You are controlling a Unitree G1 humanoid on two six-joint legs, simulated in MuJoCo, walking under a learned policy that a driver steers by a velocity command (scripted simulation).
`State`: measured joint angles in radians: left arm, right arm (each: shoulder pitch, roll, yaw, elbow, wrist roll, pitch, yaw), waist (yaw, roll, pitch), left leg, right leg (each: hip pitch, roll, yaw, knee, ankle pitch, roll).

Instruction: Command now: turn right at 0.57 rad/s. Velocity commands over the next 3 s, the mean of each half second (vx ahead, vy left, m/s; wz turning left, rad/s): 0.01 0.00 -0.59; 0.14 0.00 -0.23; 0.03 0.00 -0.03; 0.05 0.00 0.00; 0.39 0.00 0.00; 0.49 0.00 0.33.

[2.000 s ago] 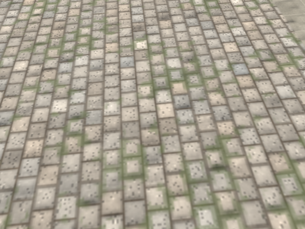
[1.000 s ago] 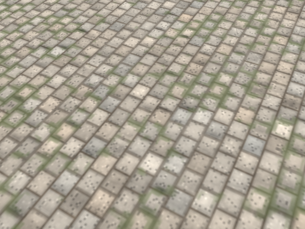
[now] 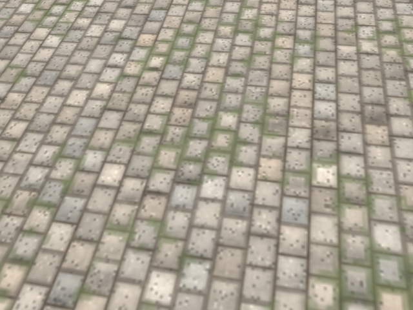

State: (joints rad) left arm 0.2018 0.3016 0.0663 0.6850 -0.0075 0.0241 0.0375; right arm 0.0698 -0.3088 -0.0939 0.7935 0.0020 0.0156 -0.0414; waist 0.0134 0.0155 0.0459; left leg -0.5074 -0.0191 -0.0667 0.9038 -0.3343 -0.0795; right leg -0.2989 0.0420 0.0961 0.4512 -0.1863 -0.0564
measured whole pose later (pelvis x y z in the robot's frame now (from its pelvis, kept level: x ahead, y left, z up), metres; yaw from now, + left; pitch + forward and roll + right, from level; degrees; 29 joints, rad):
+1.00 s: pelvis +0.08 -0.04 -0.01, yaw -24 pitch +1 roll -1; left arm 0.31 0.27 0.04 0.75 0.00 -0.02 0.02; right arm 0.09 -0.28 -0.05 0.82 0.00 -0.03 0.03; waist 0.03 0.04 0.03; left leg -0.46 0.04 0.00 0.58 -0.11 -0.03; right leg -0.03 0.06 0.01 0.34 -0.32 -0.05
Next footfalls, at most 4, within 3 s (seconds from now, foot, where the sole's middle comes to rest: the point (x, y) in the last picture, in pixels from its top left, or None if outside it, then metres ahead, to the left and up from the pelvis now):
0.20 left None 0.07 0.15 -0.78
0.62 right None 0.00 -0.12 -0.78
1.04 left None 0.26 0.01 -0.78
1.26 right None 0.08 -0.18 -0.78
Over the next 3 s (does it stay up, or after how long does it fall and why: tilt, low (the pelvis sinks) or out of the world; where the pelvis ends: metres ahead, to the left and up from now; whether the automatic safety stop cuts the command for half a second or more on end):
stays up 0.60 -0.27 -0.01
